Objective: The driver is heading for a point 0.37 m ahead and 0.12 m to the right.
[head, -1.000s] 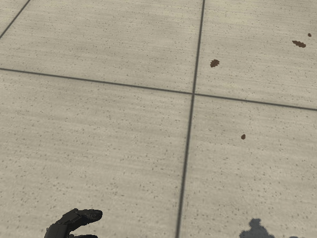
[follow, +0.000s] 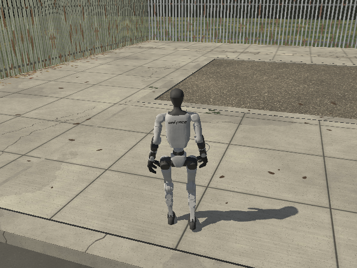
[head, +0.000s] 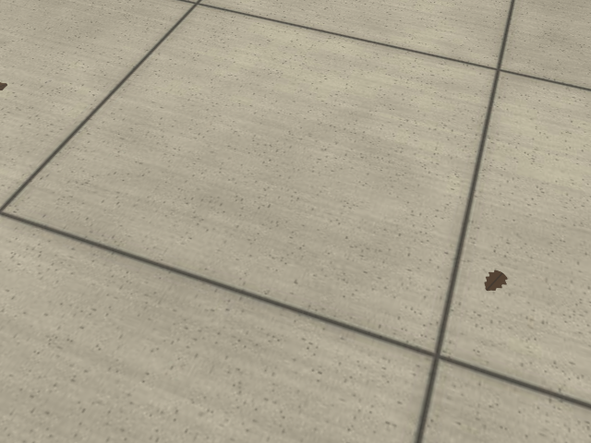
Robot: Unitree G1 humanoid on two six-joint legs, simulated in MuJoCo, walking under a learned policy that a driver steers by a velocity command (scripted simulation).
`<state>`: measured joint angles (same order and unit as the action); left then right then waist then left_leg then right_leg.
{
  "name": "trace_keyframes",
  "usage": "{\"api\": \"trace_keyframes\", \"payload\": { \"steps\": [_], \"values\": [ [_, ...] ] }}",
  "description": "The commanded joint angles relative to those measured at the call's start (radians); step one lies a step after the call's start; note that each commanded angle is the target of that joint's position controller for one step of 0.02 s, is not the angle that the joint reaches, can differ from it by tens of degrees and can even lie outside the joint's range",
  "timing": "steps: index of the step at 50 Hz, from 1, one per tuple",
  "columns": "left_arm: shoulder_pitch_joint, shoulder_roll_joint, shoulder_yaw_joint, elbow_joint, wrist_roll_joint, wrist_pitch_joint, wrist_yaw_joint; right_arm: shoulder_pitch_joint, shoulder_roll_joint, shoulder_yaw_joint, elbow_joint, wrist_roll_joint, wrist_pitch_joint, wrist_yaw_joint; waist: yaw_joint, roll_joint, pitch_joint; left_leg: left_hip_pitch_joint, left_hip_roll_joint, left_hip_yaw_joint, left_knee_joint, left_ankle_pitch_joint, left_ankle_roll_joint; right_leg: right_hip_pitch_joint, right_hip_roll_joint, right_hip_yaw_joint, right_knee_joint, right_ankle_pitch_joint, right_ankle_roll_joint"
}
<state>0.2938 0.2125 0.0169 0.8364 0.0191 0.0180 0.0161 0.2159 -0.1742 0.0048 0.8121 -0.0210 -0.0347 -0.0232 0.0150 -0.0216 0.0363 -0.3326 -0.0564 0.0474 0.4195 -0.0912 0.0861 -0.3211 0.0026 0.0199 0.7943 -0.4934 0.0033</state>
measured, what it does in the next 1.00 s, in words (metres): steps on the spot: right foot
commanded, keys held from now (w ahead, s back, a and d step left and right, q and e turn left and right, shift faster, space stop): no key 0.82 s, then w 0.18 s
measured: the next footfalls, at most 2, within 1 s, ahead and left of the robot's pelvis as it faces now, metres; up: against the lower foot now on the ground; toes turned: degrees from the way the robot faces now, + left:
right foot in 0.12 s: +0.05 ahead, -0.13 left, +0.00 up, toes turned +1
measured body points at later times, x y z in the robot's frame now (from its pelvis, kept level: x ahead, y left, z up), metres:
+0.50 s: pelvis +0.03 -0.03 +0.01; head +0.03 -0.03 +0.46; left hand +0.04 +0.20 -0.15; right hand +0.06 -0.27 -0.14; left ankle +0.08 +0.07 -0.74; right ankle +0.01 -0.13 -0.74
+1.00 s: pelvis +0.07 -0.03 +0.00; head +0.06 -0.02 +0.45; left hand +0.01 +0.20 -0.16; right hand +0.07 -0.26 -0.15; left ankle +0.08 +0.07 -0.72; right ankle +0.01 -0.13 -0.74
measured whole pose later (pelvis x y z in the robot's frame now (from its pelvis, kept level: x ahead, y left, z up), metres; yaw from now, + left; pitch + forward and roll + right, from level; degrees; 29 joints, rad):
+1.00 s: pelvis +0.07 -0.03 +0.00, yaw +1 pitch -1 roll +0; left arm 0.42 0.16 0.03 1.10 0.02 -0.02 0.04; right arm 0.32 -0.16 -0.02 1.11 -0.03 -0.01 -0.01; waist 0.02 -0.01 -0.01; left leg -0.29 -0.02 0.04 0.64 -0.37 0.07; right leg -0.07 0.02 0.00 0.43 -0.34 -0.05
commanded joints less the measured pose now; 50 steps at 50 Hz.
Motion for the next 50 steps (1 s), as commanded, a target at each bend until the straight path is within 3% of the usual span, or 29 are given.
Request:
{"api": "trace_keyframes", "payload": {
  "steps": [1, 5, 6, 7, 8, 10, 12, 17, 41, 42, 44, 46, 47, 48, 50],
  "values": [
    [0.159, 0.047, 0.010, 0.021, -0.001, 0.023, 0.006, -0.004, -0.123, -0.033, -0.037, -0.002, -0.005, 0.001, 0.029, 0.129, -0.112, -0.003, 0.227, -0.221, -0.196, -0.025, 0.106, 0.138, -0.001, -0.026, -0.101, 0.086, 0.003],
    [0.136, 0.055, 0.008, 0.035, 0.013, 0.015, 0.008, 0.002, -0.131, -0.042, -0.010, 0.010, 0.023, 0.003, 0.038, 0.105, -0.026, -0.146, 0.192, -0.238, -0.229, -0.476, 0.020, 0.233, -0.012, -0.022, -0.319, 0.226, -0.038],
    [0.135, 0.070, 0.008, 0.032, 0.019, 0.005, 0.010, 0.010, -0.124, -0.043, -0.004, 0.010, 0.028, 0.003, 0.032, 0.080, 0.002, -0.159, 0.179, -0.238, -0.212, -0.479, -0.012, 0.222, -0.063, 0.036, -0.380, 0.206, -0.052],
    [0.098, 0.100, 0.014, 0.026, 0.013, -0.004, 0.012, 0.035, -0.113, -0.045, 0.003, 0.022, 0.033, 0.005, -0.001, 0.005, 0.054, -0.116, 0.126, -0.190, -0.186, -0.415, -0.036, 0.089, -0.103, 0.111, -0.442, 0.080, -0.066],
    [0.081, 0.088, 0.012, 0.036, 0.003, -0.012, 0.012, 0.042, -0.111, -0.047, 0.018, 0.023, 0.033, 0.008, -0.013, -0.049, 0.076, 0.002, 0.103, -0.157, -0.128, -0.293, -0.037, -0.036, -0.117, 0.141, -0.497, -0.001, -0.068],
    [0.046, 0.073, 0.007, 0.047, -0.003, -0.032, 0.013, 0.073, -0.101, -0.047, 0.042, 0.010, 0.025, 0.013, -0.044, -0.075, 0.040, 0.149, 0.104, -0.150, -0.073, -0.146, -0.028, -0.090, -0.115, 0.140, -0.539, 0.019, -0.048],
    [0.049, 0.070, 0.007, 0.055, -0.007, -0.042, 0.015, 0.086, -0.116, -0.052, 0.065, 0.004, 0.016, 0.012, -0.040, -0.037, 0.010, 0.160, 0.120, -0.164, -0.075, -0.114, -0.018, -0.035, -0.098, 0.115, -0.520, 0.102, -0.045],
    [0.095, 0.058, 0.008, 0.096, -0.006, -0.043, 0.017, 0.084, -0.104, -0.048, 0.115, 0.011, 0.013, 0.004, -0.019, 0.010, 0.011, 0.132, 0.125, -0.163, -0.094, -0.088, -0.021, 0.047, -0.094, 0.097, -0.495, 0.200, -0.060],
    [0.116, 0.004, -0.010, 0.245, -0.008, -0.038, 0.030, 0.114, -0.061, -0.031, 0.295, 0.013, 0.027, -0.017, -0.017, 0.011, 0.038, 0.187, 0.134, -0.149, -0.081, 0.045, -0.031, 0.123, -0.094, 0.070, -0.490, 0.337, -0.059],
    [0.130, 0.002, -0.011, 0.253, -0.006, -0.038, 0.030, 0.121, -0.055, -0.029, 0.302, 0.013, 0.028, -0.017, -0.015, 0.008, 0.020, 0.190, 0.121, -0.142, -0.081, -0.038, -0.029, 0.130, -0.086, 0.069, -0.501, 0.249, -0.063],
    [0.143, 0.036, 0.005, 0.256, -0.002, -0.031, 0.027, 0.114, -0.069, -0.038, 0.298, 0.010, 0.034, -0.013, -0.007, -0.025, 0.051, 0.131, 0.068, -0.103, -0.016, -0.288, -0.012, 0.101, -0.073, 0.092, -0.509, -0.029, -0.096],
    [0.179, 0.063, 0.019, 0.253, -0.005, -0.026, 0.023, 0.075, -0.060, -0.040, 0.272, 0.002, 0.034, -0.002, 0.020, -0.076, 0.135, -0.033, 0.026, -0.066, 0.087, -0.435, -0.003, 0.092, -0.138, 0.211, -0.581, -0.281, -0.155],
    [0.213, 0.080, 0.027, 0.263, -0.008, -0.028, 0.024, 0.041, -0.031, -0.034, 0.250, -0.004, 0.027, 0.006, 0.036, -0.120, 0.171, -0.107, 0.008, -0.017, 0.177, -0.388, -0.009, 0.116, -0.208, 0.302, -0.641, -0.345, -0.192],
    [0.214, 0.095, 0.036, 0.267, -0.007, -0.031, 0.025, 0.014, -0.019, -0.031, 0.228, -0.017, 0.017, 0.014, 0.038, -0.140, 0.207, -0.156, 0.035, 0.012, 0.252, -0.317, -0.012, 0.124, -0.277, 0.367, -0.676, -0.338, -0.227],
    [0.206, 0.096, 0.042, 0.265, 0.004, -0.045, 0.019, -0.015, -0.043, -0.040, 0.194, -0.016, -0.006, 0.024, 0.033, -0.112, 0.205, -0.214, 0.077, -0.004, 0.312, -0.310, -0.006, 0.164, -0.313, 0.390, -0.683, -0.223, -0.253]
  ]
}}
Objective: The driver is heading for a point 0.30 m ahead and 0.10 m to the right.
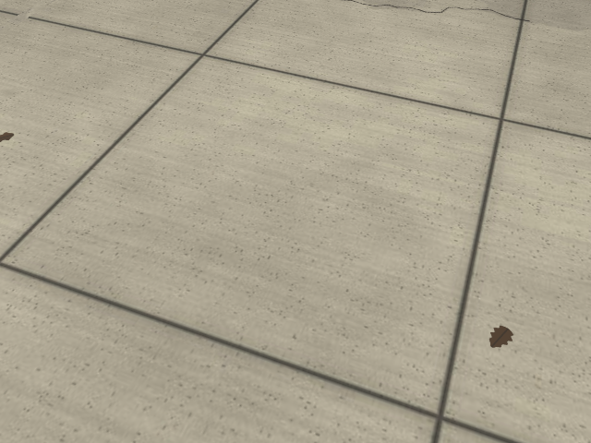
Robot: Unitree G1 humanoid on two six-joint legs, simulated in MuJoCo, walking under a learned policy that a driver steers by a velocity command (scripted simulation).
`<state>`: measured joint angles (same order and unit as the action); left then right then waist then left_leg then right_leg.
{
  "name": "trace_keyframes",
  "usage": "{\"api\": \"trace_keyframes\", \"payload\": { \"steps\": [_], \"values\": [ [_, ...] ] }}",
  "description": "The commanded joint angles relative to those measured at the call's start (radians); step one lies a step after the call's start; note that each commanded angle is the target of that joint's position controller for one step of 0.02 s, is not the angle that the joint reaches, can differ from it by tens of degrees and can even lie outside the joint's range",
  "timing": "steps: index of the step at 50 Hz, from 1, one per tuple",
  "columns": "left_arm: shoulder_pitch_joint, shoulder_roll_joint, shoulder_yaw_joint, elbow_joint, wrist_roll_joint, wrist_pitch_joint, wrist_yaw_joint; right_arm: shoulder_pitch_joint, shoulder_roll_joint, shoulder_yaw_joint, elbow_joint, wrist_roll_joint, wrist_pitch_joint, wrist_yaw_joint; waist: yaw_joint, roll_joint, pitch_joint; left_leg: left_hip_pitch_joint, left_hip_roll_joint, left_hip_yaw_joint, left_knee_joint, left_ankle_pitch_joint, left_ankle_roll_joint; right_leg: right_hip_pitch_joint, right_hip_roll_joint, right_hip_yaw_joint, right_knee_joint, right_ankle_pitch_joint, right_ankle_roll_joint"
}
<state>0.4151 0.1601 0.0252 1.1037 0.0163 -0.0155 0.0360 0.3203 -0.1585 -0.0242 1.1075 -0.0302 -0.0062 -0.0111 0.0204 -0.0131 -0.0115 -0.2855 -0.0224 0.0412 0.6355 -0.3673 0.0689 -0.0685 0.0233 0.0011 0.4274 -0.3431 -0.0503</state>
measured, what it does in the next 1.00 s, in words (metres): walks ahead: right foot, then left foot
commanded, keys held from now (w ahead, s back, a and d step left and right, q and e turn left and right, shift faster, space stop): w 0.12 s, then w+e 0.04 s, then e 0.12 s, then no key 0.72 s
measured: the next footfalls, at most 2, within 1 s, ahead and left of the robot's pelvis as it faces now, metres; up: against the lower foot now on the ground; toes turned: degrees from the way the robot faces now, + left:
right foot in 0.52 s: +0.30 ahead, -0.05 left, +0.00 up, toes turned -9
left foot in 0.84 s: +0.26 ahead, +0.15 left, +0.00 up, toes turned -5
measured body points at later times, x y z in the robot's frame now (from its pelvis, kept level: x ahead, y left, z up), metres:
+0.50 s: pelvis +0.16 +0.03 -0.01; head +0.20 +0.03 +0.44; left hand +0.29 +0.24 -0.15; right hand +0.08 -0.17 -0.16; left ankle +0.06 +0.11 -0.74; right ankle +0.26 -0.05 -0.72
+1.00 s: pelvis +0.22 +0.04 +0.00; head +0.22 +0.05 +0.45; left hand +0.25 +0.26 -0.16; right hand +0.16 -0.17 -0.16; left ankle +0.22 +0.16 -0.74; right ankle +0.26 -0.04 -0.74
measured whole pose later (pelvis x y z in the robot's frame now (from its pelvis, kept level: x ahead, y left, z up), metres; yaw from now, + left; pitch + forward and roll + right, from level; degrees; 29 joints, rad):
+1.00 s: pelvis +0.22 +0.04 +0.00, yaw -6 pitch -1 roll +0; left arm 0.27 0.15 0.02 1.09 0.01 0.00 0.02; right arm 0.36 -0.11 0.01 1.14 -0.01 -0.01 -0.04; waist 0.02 -0.02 0.01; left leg -0.14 0.00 0.02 0.42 -0.25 0.00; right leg -0.23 0.04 -0.08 0.38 -0.14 -0.07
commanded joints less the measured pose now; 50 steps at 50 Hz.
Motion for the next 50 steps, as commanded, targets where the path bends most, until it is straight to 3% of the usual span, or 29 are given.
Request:
{"api": "trace_keyframes", "payload": {
  "steps": [1, 3, 5, 6, 7, 8, 9, 10, 11, 13, 15, 20, 24, 25, 26, 27, 28, 29, 30, 31, 32, 33, 35, 38, 41, 43, 44, 46, 50],
  "values": [
    [0.075, 0.147, 0.036, -0.005, 0.011, -0.020, -0.004, -0.121, -0.070, -0.016, -0.113, -0.003, -0.046, 0.017, 0.020, -0.109, 0.244, -0.264, 0.053, 0.000, 0.081, -0.044, 0.013, -0.062, -0.328, 0.383, -0.298, -0.299, -0.195],
    [0.040, 0.146, 0.039, -0.010, 0.003, -0.031, -0.008, -0.079, -0.061, -0.021, -0.113, 0.011, -0.063, 0.025, -0.016, -0.094, 0.216, -0.131, 0.034, 0.032, -0.036, 0.008, 0.014, -0.091, -0.277, 0.283, -0.244, -0.177, -0.164],
    [-0.019, 0.135, 0.037, -0.028, -0.002, -0.039, -0.012, 0.123, -0.058, -0.035, -0.045, 0.021, -0.072, 0.022, -0.109, -0.048, 0.162, 0.237, -0.024, 0.049, -0.182, 0.079, 0.018, -0.286, -0.189, 0.159, -0.097, -0.054, -0.114],
    [-0.051, 0.095, 0.024, -0.049, 0.001, -0.051, -0.019, 0.260, -0.120, -0.057, -0.012, 0.010, -0.079, 0.010, -0.170, 0.105, 0.114, 0.417, 0.108, -0.155, -0.303, -0.027, 0.043, -0.413, -0.101, 0.040, 0.161, 0.031, -0.073],
    [-0.037, 0.026, 0.007, -0.092, -0.005, -0.057, -0.028, 0.392, -0.239, -0.086, 0.010, 0.009, -0.074, 0.004, -0.186, 0.359, 0.040, 0.534, 0.365, -0.599, -0.482, -0.268, 0.141, -0.608, 0.034, -0.097, 0.502, -0.149, -0.029],
    [-0.090, 0.105, 0.026, -0.102, 0.022, -0.051, -0.032, 0.343, -0.183, -0.071, 0.008, 0.006, -0.061, 0.000, -0.145, 0.197, 0.100, 0.421, 0.412, -0.656, -0.499, -0.283, 0.162, -0.656, -0.010, 0.000, 0.688, -0.188, -0.050],
    [-0.108, 0.083, 0.024, -0.104, 0.019, -0.050, -0.040, 0.218, -0.150, -0.057, -0.035, 0.002, -0.062, 0.000, -0.089, 0.077, 0.163, 0.319, 0.392, -0.536, -0.487, -0.146, 0.146, -0.650, -0.052, 0.044, 0.733, -0.095, -0.059],
    [-0.087, 0.052, 0.018, -0.090, 0.008, -0.053, -0.044, 0.141, -0.129, -0.049, -0.059, 0.004, -0.070, -0.001, -0.050, 0.028, 0.170, 0.253, 0.354, -0.407, -0.485, 0.082, 0.123, -0.595, -0.073, 0.062, 0.716, -0.016, -0.052],
    [-0.071, 0.043, 0.019, -0.081, 0.008, -0.050, -0.044, 0.108, -0.111, -0.039, -0.068, 0.006, -0.079, -0.006, -0.023, 0.017, 0.156, 0.231, 0.322, -0.295, -0.477, 0.283, 0.101, -0.550, -0.083, 0.055, 0.692, 0.018, -0.043],
    [-0.047, 0.053, 0.027, -0.077, 0.014, -0.030, -0.042, 0.100, -0.084, -0.023, -0.070, 0.009, -0.091, -0.018, 0.000, 0.052, 0.098, 0.254, 0.269, -0.118, -0.413, 0.720, 0.068, -0.505, -0.065, 0.009, 0.685, 0.053, -0.020],
    [-0.074, 0.056, 0.032, -0.095, 0.007, -0.014, -0.040, 0.134, -0.086, -0.014, -0.060, 0.013, -0.091, -0.029, 0.007, 0.083, 0.066, 0.279, 0.247, -0.029, -0.369, 0.947, 0.049, -0.515, -0.040, -0.021, 0.653, 0.091, -0.009],
    [-0.228, 0.012, 0.004, -0.148, 0.001, -0.004, -0.033, 0.139, -0.077, 0.009, -0.040, 0.009, -0.077, -0.042, -0.016, 0.145, 0.090, 0.208, 0.192, 0.076, -0.331, 1.023, 0.041, -0.394, 0.004, -0.104, 0.298, 0.201, -0.007],
    [-0.160, 0.053, 0.009, -0.123, 0.004, -0.015, -0.022, 0.141, -0.100, 0.005, -0.022, 0.016, -0.071, -0.043, 0.011, 0.135, 0.045, 0.240, 0.234, 0.042, -0.192, 1.103, 0.069, -0.253, 0.028, -0.112, 0.192, 0.203, -0.057],
    [-0.108, 0.061, 0.014, -0.102, 0.008, -0.024, -0.017, 0.122, -0.104, 0.004, -0.023, 0.018, -0.069, -0.040, 0.043, 0.107, 0.031, 0.233, 0.226, 0.043, -0.110, 1.068, 0.063, -0.186, 0.031, -0.109, 0.116, 0.248, -0.073],
    [-0.050, 0.082, 0.021, -0.084, 0.016, -0.039, -0.013, 0.121, -0.111, 0.002, -0.019, 0.022, -0.069, -0.036, 0.078, 0.062, 0.008, 0.191, 0.200, 0.051, -0.001, 0.935, 0.039, -0.078, -0.007, -0.065, 0.005, 0.426, -0.086],
    [0.037, 0.161, 0.038, -0.070, 0.031, -0.052, -0.009, 0.141, -0.092, 0.008, -0.041, 0.029, -0.071, -0.034, 0.087, -0.033, -0.090, 0.068, 0.146, 0.079, 0.190, 0.543, 0.005, 0.115, -0.191, 0.106, 0.044, 0.896, -0.128],
    [0.041, 0.162, 0.032, -0.064, 0.016, -0.048, -0.007, 0.282, 0.005, 0.023, -0.013, 0.065, -0.046, -0.028, 0.029, -0.181, -0.235, -0.012, -0.008, 0.057, 0.442, -0.258, -0.026, 0.212, -0.437, 0.360, 0.041, 1.221, -0.333],
    [0.000, 0.131, 0.025, -0.069, -0.022, -0.036, -0.012, 0.245, -0.049, 0.005, 0.006, 0.033, -0.018, -0.029, 0.025, -0.065, -0.201, -0.009, 0.018, -0.044, 0.472, -0.293, -0.031, 0.085, -0.408, 0.353, -0.023, 0.932, -0.347],
    [-0.091, 0.118, 0.020, -0.084, -0.023, -0.027, -0.008, 0.157, -0.045, 0.002, -0.020, 0.009, -0.009, -0.026, 0.011, -0.071, -0.053, -0.058, 0.023, -0.051, 0.476, -0.275, -0.036, -0.049, -0.369, 0.318, -0.097, 0.690, -0.318],
    [-0.160, 0.083, 0.007, -0.097, -0.013, -0.020, -0.004, 0.103, -0.031, 0.004, -0.028, -0.002, -0.005, -0.023, -0.012, -0.031, 0.016, -0.051, 0.044, -0.067, 0.410, -0.207, -0.041, -0.142, -0.323, 0.271, -0.159, 0.523, -0.266],
    [-0.192, 0.065, -0.002, -0.102, -0.006, -0.016, 0.003, 0.087, -0.031, 0.002, -0.027, -0.004, 0.003, -0.022, -0.034, -0.039, 0.055, -0.020, 0.056, -0.069, 0.337, -0.157, -0.048, -0.208, -0.282, 0.220, -0.192, 0.456, -0.224],
    [-0.207, 0.061, -0.005, -0.099, -0.001, -0.013, 0.007, 0.116, -0.013, 0.006, -0.013, -0.003, 0.011, -0.022, -0.056, -0.058, 0.055, 0.028, 0.054, -0.058, 0.270, -0.127, -0.055, -0.245, -0.241, 0.166, -0.202, 0.415, -0.190],
    [-0.177, 0.073, -0.005, -0.086, 0.007, -0.017, 0.005, 0.145, 0.001, 0.009, 0.011, 0.007, 0.023, -0.029, -0.055, -0.046, 0.017, 0.066, 0.034, -0.036, 0.157, -0.123, -0.060, -0.215, -0.219, 0.140, -0.192, 0.387, -0.164],
    [-0.159, 0.101, 0.001, -0.074, 0.000, -0.012, 0.002, 0.124, -0.001, 0.011, 0.020, 0.013, 0.036, -0.036, -0.043, -0.060, 0.004, 0.102, 0.034, -0.027, 0.029, -0.051, -0.061, -0.222, -0.214, 0.156, -0.220, 0.125, -0.144],
    [-0.179, 0.107, 0.006, -0.070, -0.015, 0.008, -0.001, 0.130, -0.003, 0.014, 0.033, 0.005, 0.034, -0.032, -0.057, -0.058, 0.056, 0.197, 0.037, -0.011, -0.139, 0.109, -0.047, -0.332, -0.188, 0.155, -0.251, -0.154, -0.080],
    [-0.147, 0.093, 0.008, -0.059, -0.018, 0.015, -0.003, 0.122, -0.029, 0.016, 0.021, -0.005, 0.019, -0.032, -0.039, -0.017, 0.112, 0.168, 0.103, -0.095, -0.264, 0.094, -0.033, -0.348, -0.156, 0.144, -0.246, -0.187, -0.017],
    [-0.137, 0.076, 0.009, -0.061, -0.021, 0.019, -0.007, 0.102, -0.043, 0.016, 0.024, 0.008, 0.012, -0.032, -0.013, 0.060, 0.156, 0.036, 0.108, -0.123, -0.292, 0.019, -0.028, -0.273, -0.113, 0.099, -0.220, -0.083, -0.006],
    [-0.104, 0.050, 0.002, -0.042, -0.009, 0.015, -0.011, 0.075, -0.021, 0.023, 0.023, 0.017, -0.009, -0.033, 0.009, 0.103, 0.126, -0.041, 0.125, -0.145, -0.356, 0.013, -0.034, -0.110, -0.099, 0.071, -0.131, 0.092, -0.011],
    [-0.079, 0.052, -0.003, -0.016, -0.006, 0.003, -0.012, 0.080, -0.026, 0.023, 0.018, 0.021, -0.024, -0.037, 0.011, 0.048, 0.086, 0.011, 0.123, -0.139, -0.360, 0.099, -0.027, -0.072, -0.107, 0.067, -0.108, 0.172, -0.015]
  ]
}}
